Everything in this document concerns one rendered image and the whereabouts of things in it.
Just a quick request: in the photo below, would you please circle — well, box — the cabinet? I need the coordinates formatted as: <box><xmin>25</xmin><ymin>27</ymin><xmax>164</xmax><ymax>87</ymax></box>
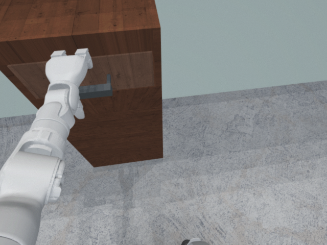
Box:
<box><xmin>0</xmin><ymin>0</ymin><xmax>163</xmax><ymax>167</ymax></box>

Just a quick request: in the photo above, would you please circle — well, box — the drawer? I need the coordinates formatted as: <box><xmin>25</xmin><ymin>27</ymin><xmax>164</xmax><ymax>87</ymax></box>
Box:
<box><xmin>7</xmin><ymin>51</ymin><xmax>154</xmax><ymax>99</ymax></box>

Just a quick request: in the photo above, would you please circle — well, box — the handle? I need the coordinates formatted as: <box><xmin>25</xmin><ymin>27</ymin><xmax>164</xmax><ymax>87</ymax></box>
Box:
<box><xmin>79</xmin><ymin>74</ymin><xmax>112</xmax><ymax>100</ymax></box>

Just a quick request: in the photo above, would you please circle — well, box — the robot left forearm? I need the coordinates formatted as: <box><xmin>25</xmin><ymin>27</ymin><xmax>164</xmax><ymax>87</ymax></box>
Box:
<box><xmin>0</xmin><ymin>80</ymin><xmax>79</xmax><ymax>190</ymax></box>

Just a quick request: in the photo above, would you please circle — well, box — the robot left hand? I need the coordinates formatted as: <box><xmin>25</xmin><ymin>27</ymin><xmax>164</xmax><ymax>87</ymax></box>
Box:
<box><xmin>45</xmin><ymin>48</ymin><xmax>93</xmax><ymax>119</ymax></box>

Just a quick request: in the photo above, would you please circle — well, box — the robot left upper arm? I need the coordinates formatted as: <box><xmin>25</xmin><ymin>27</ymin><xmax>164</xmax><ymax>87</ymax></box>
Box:
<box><xmin>0</xmin><ymin>151</ymin><xmax>66</xmax><ymax>245</ymax></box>

